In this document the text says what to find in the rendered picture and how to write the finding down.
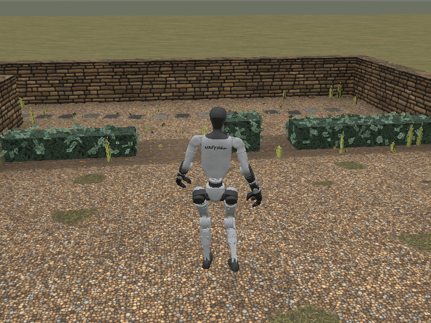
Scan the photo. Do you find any right robot forearm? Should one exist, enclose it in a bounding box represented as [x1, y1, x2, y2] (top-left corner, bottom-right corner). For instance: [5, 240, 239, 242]
[244, 164, 260, 194]

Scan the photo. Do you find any left robot foot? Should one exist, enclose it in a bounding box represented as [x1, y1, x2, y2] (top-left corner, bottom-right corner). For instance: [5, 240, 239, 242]
[202, 252, 213, 269]

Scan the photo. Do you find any left robot hand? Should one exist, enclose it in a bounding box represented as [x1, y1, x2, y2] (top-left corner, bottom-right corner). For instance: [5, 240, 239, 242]
[176, 177, 191, 188]

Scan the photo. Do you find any robot foot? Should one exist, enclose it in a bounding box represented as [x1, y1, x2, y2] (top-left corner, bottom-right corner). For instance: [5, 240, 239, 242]
[228, 258, 239, 272]
[202, 252, 213, 269]

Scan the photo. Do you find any left robot forearm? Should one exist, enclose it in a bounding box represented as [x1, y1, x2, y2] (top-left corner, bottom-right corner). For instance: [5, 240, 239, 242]
[177, 160, 188, 180]

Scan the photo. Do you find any robot left upper arm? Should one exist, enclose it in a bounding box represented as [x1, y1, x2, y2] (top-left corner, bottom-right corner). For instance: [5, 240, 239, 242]
[182, 135, 203, 170]

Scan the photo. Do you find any right robot hand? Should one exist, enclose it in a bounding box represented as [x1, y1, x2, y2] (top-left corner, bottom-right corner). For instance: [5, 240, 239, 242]
[246, 191, 262, 207]

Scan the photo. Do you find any right robot foot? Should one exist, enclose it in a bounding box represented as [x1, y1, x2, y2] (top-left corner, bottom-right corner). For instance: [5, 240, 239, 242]
[228, 258, 239, 272]

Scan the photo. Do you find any robot right upper arm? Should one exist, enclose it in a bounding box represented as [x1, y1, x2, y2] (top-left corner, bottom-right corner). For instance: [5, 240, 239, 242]
[231, 137, 250, 175]

